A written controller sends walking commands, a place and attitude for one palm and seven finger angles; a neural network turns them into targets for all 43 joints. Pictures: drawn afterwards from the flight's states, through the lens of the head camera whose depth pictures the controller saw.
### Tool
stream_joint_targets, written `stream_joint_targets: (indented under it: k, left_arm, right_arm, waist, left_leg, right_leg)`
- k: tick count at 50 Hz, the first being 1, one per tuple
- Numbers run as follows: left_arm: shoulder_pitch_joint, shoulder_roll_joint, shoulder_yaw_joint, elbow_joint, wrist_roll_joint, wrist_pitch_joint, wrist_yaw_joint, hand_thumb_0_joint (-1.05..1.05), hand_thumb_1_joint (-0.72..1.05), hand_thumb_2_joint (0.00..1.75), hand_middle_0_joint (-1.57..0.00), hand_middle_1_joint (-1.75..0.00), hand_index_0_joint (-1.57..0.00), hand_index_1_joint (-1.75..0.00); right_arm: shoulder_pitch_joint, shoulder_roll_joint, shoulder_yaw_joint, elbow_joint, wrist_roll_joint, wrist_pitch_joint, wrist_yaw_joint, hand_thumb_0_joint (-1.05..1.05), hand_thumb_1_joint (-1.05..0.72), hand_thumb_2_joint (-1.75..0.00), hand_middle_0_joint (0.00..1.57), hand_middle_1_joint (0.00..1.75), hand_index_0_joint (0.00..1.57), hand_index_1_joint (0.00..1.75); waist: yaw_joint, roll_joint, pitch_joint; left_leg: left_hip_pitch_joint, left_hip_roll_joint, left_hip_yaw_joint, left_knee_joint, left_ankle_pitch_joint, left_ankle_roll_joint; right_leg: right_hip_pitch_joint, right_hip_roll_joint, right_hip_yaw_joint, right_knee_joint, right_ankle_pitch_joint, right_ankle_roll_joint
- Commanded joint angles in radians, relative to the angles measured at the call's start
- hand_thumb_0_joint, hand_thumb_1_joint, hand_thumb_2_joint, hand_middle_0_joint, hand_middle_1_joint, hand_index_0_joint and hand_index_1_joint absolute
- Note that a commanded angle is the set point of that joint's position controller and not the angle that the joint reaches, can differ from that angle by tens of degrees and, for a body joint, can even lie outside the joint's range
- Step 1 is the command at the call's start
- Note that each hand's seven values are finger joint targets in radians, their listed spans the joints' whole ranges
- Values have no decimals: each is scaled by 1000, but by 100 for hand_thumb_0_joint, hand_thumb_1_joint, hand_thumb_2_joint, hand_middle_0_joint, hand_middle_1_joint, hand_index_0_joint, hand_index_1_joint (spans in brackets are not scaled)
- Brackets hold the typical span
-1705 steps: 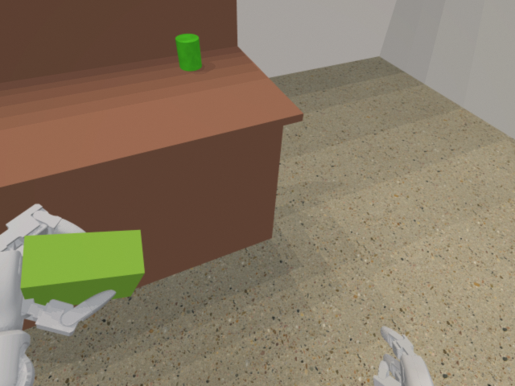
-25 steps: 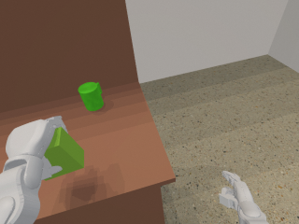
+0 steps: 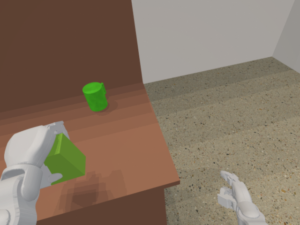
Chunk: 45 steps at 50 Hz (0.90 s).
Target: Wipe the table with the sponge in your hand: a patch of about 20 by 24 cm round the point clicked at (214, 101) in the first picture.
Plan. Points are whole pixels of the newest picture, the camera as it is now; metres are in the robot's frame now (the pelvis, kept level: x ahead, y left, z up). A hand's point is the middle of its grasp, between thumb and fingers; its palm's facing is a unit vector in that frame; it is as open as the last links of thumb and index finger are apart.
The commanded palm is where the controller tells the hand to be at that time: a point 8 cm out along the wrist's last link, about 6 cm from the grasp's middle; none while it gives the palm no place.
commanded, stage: bring the sponge back beside the body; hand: left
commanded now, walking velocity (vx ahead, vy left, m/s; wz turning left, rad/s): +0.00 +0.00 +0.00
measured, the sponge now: (58, 164) +0.20 +0.27 +0.10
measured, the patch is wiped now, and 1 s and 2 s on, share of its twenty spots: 0.90 0.90 0.90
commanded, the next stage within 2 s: step back with the hand held close in 0.54 s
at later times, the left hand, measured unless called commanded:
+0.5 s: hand (44, 159) +0.19 +0.28 +0.14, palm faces +0.12 -0.11 -0.99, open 9.8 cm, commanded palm +0.15 +0.28 +0.21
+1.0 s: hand (56, 148) +0.20 +0.24 +0.17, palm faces +0.32 -0.84 -0.44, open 9.8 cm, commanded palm +0.14 +0.29 +0.20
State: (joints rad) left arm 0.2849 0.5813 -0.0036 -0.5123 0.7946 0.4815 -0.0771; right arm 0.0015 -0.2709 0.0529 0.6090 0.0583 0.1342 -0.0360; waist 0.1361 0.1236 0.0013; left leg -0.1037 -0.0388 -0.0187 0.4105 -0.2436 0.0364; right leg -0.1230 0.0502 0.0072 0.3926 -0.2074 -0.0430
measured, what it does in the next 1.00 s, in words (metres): stands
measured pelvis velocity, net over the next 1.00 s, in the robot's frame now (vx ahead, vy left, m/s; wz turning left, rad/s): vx -0.01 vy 0.01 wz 0.02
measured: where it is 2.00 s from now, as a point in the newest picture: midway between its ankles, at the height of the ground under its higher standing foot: outside the picture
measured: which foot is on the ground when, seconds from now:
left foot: down 0.00-1.00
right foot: down 0.00-1.00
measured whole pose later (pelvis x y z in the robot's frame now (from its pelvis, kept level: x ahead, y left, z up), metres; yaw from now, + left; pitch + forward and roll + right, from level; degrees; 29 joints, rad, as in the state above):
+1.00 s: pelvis -0.01 +0.01 -0.01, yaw +1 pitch +3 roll -1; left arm 0.50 0.45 0.37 -0.62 -0.09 -0.08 0.11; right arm 0.23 -0.25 0.00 0.57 0.04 0.08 -0.08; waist -0.03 0.00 -0.03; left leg -0.34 -0.05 -0.04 0.61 -0.31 0.04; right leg -0.34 0.05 -0.02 0.55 -0.26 -0.03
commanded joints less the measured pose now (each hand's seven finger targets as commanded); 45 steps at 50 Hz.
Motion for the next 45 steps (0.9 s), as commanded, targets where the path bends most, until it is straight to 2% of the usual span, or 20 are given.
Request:
stream_joint_targets:
  k: [1, 5, 7, 16, 20, 23, 25, 26, 30, 31, 32, 33, 34, 35, 36, 37, 39, 40, 41, 45]
  left_arm:
    - [-176, 236, 195, -180, 46, -11, 57, 0, 10, 130, -120, -160, -120, -160]
    - [-159, 241, 196, -205, 46, -14, 56, 0, 10, 130, -120, -160, -120, -160]
    - [-125, 226, 189, -172, 35, -19, 53, 0, 10, 130, -120, -160, -120, -160]
    - [-175, 247, 202, -207, 51, -44, 58, 0, 10, 130, -120, -160, -120, -160]
    - [-154, 251, 212, -204, 43, -40, 64, 0, 10, 130, -120, -160, -120, -160]
    - [-130, 223, 192, -156, 26, -36, 60, 0, 10, 130, -120, -160, -120, -160]
    - [-150, 235, 195, -192, 29, -31, 58, 0, 10, 130, -120, -160, -120, -160]
    - [-161, 226, 191, -175, 27, -31, 57, 0, 10, 130, -120, -160, -120, -160]
    - [-149, 252, 209, -204, 36, -38, 61, 0, 10, 130, -120, -160, -120, -160]
    - [-156, 240, 203, -190, 38, -39, 61, 0, 10, 130, -120, -160, -120, -160]
    - [-134, 232, 198, -175, 34, -42, 63, 0, 10, 130, -120, -160, -120, -160]
    - [-106, 175, 153, -21, 45, -25, 61, 0, 10, 130, -120, -160, -120, -160]
    - [-337, 45, 421, -288, -818, -276, 112, 0, 10, 130, -120, -160, -120, -160]
    - [-272, 181, 459, -161, -810, -373, 138, 0, 10, 130, -120, -160, -120, -160]
    - [-89, 95, 466, -112, -852, -431, 155, 0, 10, 130, -120, -160, -120, -160]
    - [-34, 59, 444, -181, -874, -472, 163, 0, 10, 130, -120, -160, -120, -160]
    - [42, 55, 467, -285, -889, -536, 187, 0, 10, 130, -120, -160, -120, -160]
    - [52, 87, 502, -344, -895, -566, 201, 0, 10, 130, -120, -160, -120, -160]
    - [98, 48, 490, -330, -894, -586, 207, 0, 10, 130, -120, -160, -120, -160]
    - [162, 64, 542, -312, -888, -615, 222, 0, 10, 130, -120, -160, -120, -160]
  right_arm:
    - [-227, -94, -33, -188, 3, -53, -2, 0, -90, -90, 20, 30, 20, 30]
    - [-251, -97, -35, -191, 3, -59, -2, 0, -90, -90, 20, 30, 20, 30]
    - [-219, -94, -37, -183, 1, -60, -2, 0, -90, -90, 20, 30, 20, 30]
    - [-220, -95, -37, -183, 0, -69, -9, 0, -90, -90, 20, 30, 20, 30]
    - [-244, -96, -39, -183, 3, -70, -5, 0, -90, -90, 20, 30, 20, 30]
    - [-218, -96, -38, -177, 2, -66, -7, 0, -90, -90, 20, 30, 20, 30]
    - [-248, -99, -37, -184, 6, -70, -8, 0, -90, -90, 20, 30, 20, 30]
    - [-227, -96, -33, -183, 3, -70, -9, 0, -90, -90, 20, 30, 20, 30]
    - [-242, -98, -37, -185, 2, -75, -10, 0, -90, -90, 20, 30, 20, 30]
    - [-224, -96, -34, -185, 1, -75, -10, 0, -90, -90, 20, 30, 20, 30]
    - [-216, -94, -39, -181, 1, -74, -8, 0, -90, -90, 20, 30, 20, 30]
    - [-198, -101, -35, -158, 2, -65, -15, 0, -90, -90, 20, 30, 20, 30]
    - [-30, -66, -61, -357, 7, -80, -20, 0, -90, -90, 20, 30, 20, 30]
    - [10, -71, -24, -286, -19, -105, -25, 0, -90, -90, 20, 30, 20, 30]
    - [77, -66, -46, -265, -16, -109, -39, 0, -90, -90, 20, 30, 20, 30]
    - [86, -65, -51, -264, -13, -113, -37, 0, -90, -90, 20, 30, 20, 30]
    - [94, -75, -61, -247, -17, -114, -41, 0, -90, -90, 20, 30, 20, 30]
    - [93, -85, -63, -243, -21, -119, -42, 0, -90, -90, 20, 30, 20, 30]
    - [95, -83, -65, -233, -24, -117, -44, 0, -90, -90, 20, 30, 20, 30]
    - [94, -84, -84, -228, -19, -109, -42, 0, -90, -90, 20, 30, 20, 30]
  waist:
    - [4, -53, -153]
    - [4, -28, -150]
    - [1, -47, -143]
    - [3, -14, -152]
    - [3, -28, -126]
    - [3, -44, -117]
    - [-3, -27, -107]
    - [1, -30, -125]
    - [0, -35, -139]
    - [2, -39, -149]
    - [-1, -33, -137]
    - [-17, -84, -58]
    - [-120, -201, 76]
    - [-100, -278, 10]
    - [-93, -335, -44]
    - [-105, -285, -126]
    - [-118, -143, -210]
    - [-120, -63, -220]
    - [-124, -14, -231]
    - [-128, -24, -236]
  left_leg:
    - [-14, 21, -80, -44, 242, 13]
    - [-11, 20, -92, -45, 234, 14]
    - [-17, 20, -84, -41, 240, 13]
    - [-8, 21, -87, -47, 214, 14]
    - [-19, 22, -99, -52, 209, 11]
    - [-23, 21, -85, -51, 192, 12]
    - [-28, 22, -91, -56, 168, 12]
    - [-32, 22, -84, -58, 169, 13]
    - [-24, 18, -90, -46, 186, 15]
    - [-24, 17, -82, -44, 198, 15]
    - [-24, 19, -83, -44, 199, 13]
    - [-49, 20, -70, -45, 169, 9]
    - [-48, 38, -69, 41, -15, 20]
    - [-43, 31, -98, 72, -63, 26]
    - [-14, 43, -102, 119, -23, 25]
    - [5, 55, -95, 155, 17, 19]
    - [-18, 88, -87, 161, 104, 15]
    - [-30, 102, -104, 155, 149, 15]
    - [-61, 125, -122, 143, 210, 18]
    - [-151, 176, -174, 142, 341, 18]
  right_leg:
    - [78, -21, 102, -40, 152, -33]
    - [67, -15, 120, -47, 146, -37]
    - [73, -25, 94, -44, 155, -29]
    - [71, -18, 102, -46, 109, -34]
    - [61, -10, 124, -54, 110, -40]
    - [49, -24, 98, -63, 91, -28]
    - [38, -13, 128, -67, 62, -35]
    - [55, -20, 99, -56, 62, -30]
    - [60, -14, 132, -58, 88, -35]
    - [72, -21, 106, -48, 99, -31]
    - [66, -23, 106, -51, 99, -31]
    - [9, -20, 92, -69, 62, -27]
    - [-187, -56, 193, -141, 118, -15]
    - [-192, -86, 218, -143, 7, -18]
    - [-196, -150, 204, -144, 32, -21]
    - [-170, -207, 204, -120, 124, -25]
    - [-115, -258, 186, -35, 290, -34]
    - [-119, -254, 186, 3, 319, -33]
    - [-99, -241, 154, 51, 340, -28]
    - [-88, -208, 114, 137, 351, -8]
